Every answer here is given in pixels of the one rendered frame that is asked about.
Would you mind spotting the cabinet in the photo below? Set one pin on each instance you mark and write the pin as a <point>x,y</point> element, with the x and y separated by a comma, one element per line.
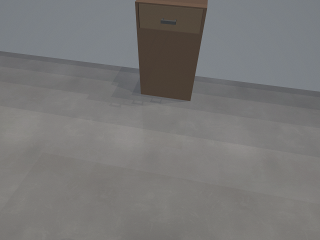
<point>168,59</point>

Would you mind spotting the handle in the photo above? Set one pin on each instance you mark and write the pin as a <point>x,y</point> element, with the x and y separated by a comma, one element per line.
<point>170,22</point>

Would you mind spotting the drawer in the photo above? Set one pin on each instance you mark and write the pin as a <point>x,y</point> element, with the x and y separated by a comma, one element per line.
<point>187,19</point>

